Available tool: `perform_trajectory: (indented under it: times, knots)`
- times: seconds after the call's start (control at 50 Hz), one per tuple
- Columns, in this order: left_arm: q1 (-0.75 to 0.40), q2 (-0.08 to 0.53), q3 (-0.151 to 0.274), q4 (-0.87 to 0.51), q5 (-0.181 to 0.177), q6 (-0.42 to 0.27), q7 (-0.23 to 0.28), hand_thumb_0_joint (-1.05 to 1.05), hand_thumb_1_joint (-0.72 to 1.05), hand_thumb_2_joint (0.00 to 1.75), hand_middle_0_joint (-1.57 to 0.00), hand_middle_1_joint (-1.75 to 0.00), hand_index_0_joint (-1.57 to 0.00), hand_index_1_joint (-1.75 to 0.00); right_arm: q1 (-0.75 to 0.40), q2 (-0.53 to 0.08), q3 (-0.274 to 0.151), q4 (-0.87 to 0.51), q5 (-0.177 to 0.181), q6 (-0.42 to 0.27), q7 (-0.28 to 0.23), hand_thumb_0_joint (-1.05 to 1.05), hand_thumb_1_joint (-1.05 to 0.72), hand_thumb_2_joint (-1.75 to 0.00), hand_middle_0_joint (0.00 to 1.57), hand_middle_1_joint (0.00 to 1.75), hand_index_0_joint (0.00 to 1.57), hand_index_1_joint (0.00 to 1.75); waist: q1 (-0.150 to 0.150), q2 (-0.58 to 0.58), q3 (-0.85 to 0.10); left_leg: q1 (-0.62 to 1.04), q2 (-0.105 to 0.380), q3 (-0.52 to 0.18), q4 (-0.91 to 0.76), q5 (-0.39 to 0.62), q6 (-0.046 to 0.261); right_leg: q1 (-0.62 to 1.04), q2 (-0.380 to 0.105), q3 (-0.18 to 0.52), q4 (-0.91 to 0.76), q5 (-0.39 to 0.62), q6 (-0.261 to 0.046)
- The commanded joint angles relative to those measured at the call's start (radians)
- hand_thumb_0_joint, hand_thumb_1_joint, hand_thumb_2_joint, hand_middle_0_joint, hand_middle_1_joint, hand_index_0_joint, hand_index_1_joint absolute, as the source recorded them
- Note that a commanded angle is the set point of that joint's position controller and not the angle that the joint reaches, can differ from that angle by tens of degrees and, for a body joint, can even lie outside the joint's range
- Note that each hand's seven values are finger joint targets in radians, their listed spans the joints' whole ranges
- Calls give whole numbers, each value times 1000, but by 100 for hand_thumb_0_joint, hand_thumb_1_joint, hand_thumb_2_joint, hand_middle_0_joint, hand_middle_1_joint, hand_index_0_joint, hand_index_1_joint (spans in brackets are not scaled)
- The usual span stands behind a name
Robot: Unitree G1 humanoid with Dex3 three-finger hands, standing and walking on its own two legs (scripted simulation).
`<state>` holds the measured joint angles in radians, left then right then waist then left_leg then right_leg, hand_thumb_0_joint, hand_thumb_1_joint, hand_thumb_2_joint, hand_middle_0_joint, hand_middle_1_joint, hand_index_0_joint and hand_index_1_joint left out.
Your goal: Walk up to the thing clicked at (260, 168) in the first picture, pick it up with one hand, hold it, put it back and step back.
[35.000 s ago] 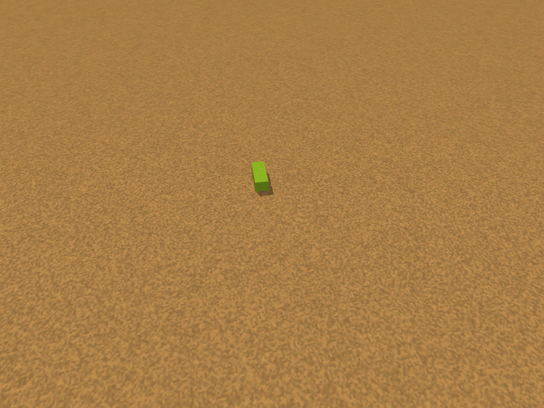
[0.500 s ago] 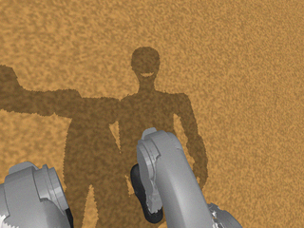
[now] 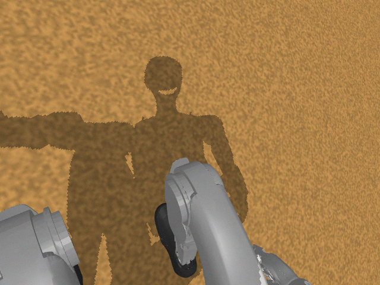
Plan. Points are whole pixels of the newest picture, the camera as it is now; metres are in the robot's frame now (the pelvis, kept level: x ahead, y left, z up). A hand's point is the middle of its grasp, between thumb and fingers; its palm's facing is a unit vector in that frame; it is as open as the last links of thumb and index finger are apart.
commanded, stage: rest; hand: left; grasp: from above
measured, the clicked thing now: out of the picture +0.44 +0.36 -0.26
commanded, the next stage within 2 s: open in 0.36 s
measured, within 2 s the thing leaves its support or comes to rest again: rests again in 0.12 s
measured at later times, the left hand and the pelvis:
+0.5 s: hand out of the picture +0.44 +0.35 -0.25, palm faces -0.43 -0.17 -0.89, open 10.1 cm; pelvis +0.00 +0.00 +0.00, yaw -1 degrees
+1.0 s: hand out of the picture +0.45 +0.35 -0.24, palm faces -0.43 -0.16 -0.89, open 13.4 cm; pelvis +0.00 +0.00 +0.00, yaw -2 degrees
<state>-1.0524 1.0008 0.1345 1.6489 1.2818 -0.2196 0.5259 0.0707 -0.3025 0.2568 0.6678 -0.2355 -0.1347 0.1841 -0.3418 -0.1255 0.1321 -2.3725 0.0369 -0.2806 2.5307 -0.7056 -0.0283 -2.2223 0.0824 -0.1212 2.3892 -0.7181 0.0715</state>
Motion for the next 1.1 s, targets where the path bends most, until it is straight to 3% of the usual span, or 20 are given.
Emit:
perform_trajectory:
  times: [0.0,0.06,0.18,0.24,0.3,0.42,0.44,0.54,0.62,0.64,0.66,0.68,0.7,0.72,0.74,0.82,0.86,0.92,1.02,1.08]
  knots:
    - [-283,260,5,-119,-15,-1,57,0,58,87,-92,-81,-94,-79,192,-319,-82,10,-4,-6,-11,0,-90,-90,20,30,20,30,-37,533,-683,557,30,132,-236,254,32,331,30,-147,-205,336,-85]
    - [-275,252,-10,-90,-6,3,60,0,57,85,-92,-81,-94,-78,194,-319,-75,16,-9,-12,-7,0,-90,-90,20,30,20,30,-48,545,-662,566,32,131,-232,259,31,320,31,-148,-199,340,-85]
    - [-281,286,8,-112,-14,-2,78,0,56,84,-92,-79,-93,-77,178,-327,-66,2,-11,-21,-4,0,-90,-90,20,30,20,30,-35,550,-672,563,35,124,-241,247,27,331,33,-157,-202,324,-86]
    - [-277,269,-6,-90,-15,1,78,0,54,85,-90,-79,-92,-77,176,-334,-63,0,-11,-26,-1,0,-90,-90,20,30,20,30,-52,560,-653,573,37,113,-244,256,23,310,32,-165,-190,330,-87]
    - [-271,281,-7,-88,-7,6,85,0,52,84,-90,-77,-91,-76,174,-336,-59,-1,-11,-26,0,0,-90,-90,20,30,20,30,-40,559,-665,579,38,117,-235,274,25,328,36,-160,-194,350,-86]
    - [-277,272,-29,-54,-12,16,85,0,51,81,-87,-78,-89,-76,172,-342,-47,2,-15,-39,9,0,-90,-90,20,30,20,30,-63,560,-622,558,40,114,-223,263,28,318,38,-160,-190,345,-84]
    - [-260,286,-9,-38,-17,18,87,0,49,80,-86,-77,-88,-75,179,-351,-49,-1,-16,-42,9,0,-90,-90,20,30,20,30,-69,527,-617,544,41,115,-216,254,33,332,39,-159,-200,342,-79]
    - [-266,294,-14,-46,-18,12,82,0,9,72,-46,-79,-48,-76,172,-361,-43,-10,-16,-47,10,0,-89,-90,20,30,20,30,-71,554,-605,558,42,101,-244,221,24,317,38,-170,-196,304,-87]
    - [-296,293,-29,-85,-24,2,74,0,-20,73,-33,-80,-35,-78,163,-360,-39,-23,-10,-59,13,0,-89,-90,20,30,20,30,-68,545,-605,550,40,106,-230,226,27,308,35,-166,-195,312,-83]
    - [-268,334,9,-51,-20,4,80,0,-23,76,-31,-81,-32,-80,173,-365,-43,-11,-10,-57,11,0,-89,-90,20,30,20,30,-64,536,-607,543,42,105,-229,215,29,318,38,-165,-198,304,-83]
    - [-272,307,-15,-72,-18,1,79,0,-24,79,-31,-82,-32,-81,166,-362,-39,-28,-12,-58,13,0,-89,-90,20,30,20,30,-64,535,-617,542,41,110,-225,227,30,334,40,-160,-202,315,-81]
    - [-259,325,9,-58,-25,2,84,0,-28,79,-29,-82,-30,-81,173,-361,-40,-15,-14,-55,11,0,-89,-90,20,30,20,30,-62,528,-627,545,43,109,-228,233,30,353,41,-163,-207,324,-80]
    - [-273,282,-27,-71,-22,1,78,0,-29,81,-27,-85,-28,-84,169,-354,-36,-24,-15,-57,15,0,-89,-90,20,30,20,30,-64,541,-619,549,40,109,-233,240,27,335,40,-166,-201,325,-82]
    - [-267,292,-15,-46,-34,1,77,0,-31,83,-25,-86,-26,-85,164,-356,-38,-14,-13,-58,14,0,-89,-90,20,30,20,30,-66,541,-607,548,43,98,-241,225,23,312,36,-174,-195,309,-84]
    - [-272,265,-44,-59,-29,3,69,0,-35,83,-21,-89,-22,-87,170,-351,-36,-14,-14,-59,16,0,-89,-90,20,30,20,30,-69,558,-586,547,41,104,-235,225,25,306,41,-168,-197,309,-85]
    - [-231,307,-7,-33,-32,10,61,0,-43,91,-17,-92,-17,-92,188,-371,-42,-15,-14,-56,16,0,-89,-90,20,30,20,30,-67,515,-585,535,40,100,-239,219,28,323,39,-171,-204,303,-81]
    - [-268,286,-35,-76,-34,5,54,0,-47,93,-13,-95,-13,-95,169,-357,-34,-27,-8,-58,17,0,-89,-90,20,30,20,30,-64,538,-601,547,42,102,-230,236,28,321,39,-164,-202,317,-83]
    - [-274,294,-25,-108,-50,-6,57,0,-50,95,-9,-99,-10,-98,169,-357,-34,-27,-8,-53,15,0,-89,-90,20,30,20,30,-55,534,-632,549,42,100,-240,255,25,348,39,-172,-203,338,-81]
    - [-229,303,-20,-37,-34,-4,57,0,-52,97,-7,-101,-7,-100,177,-363,-35,-14,-10,-44,14,0,-89,-90,20,30,20,30,-62,532,-605,548,44,97,-232,252,26,333,42,-169,-202,330,-82]
    - [-283,308,-20,-94,-36,-12,63,0,-53,98,-7,-101,-7,-101,171,-357,-27,-26,-13,-45,14,0,-89,-90,20,30,20,30,-65,541,-597,532,41,104,-237,233,27,335,38,-167,-206,318,-84]
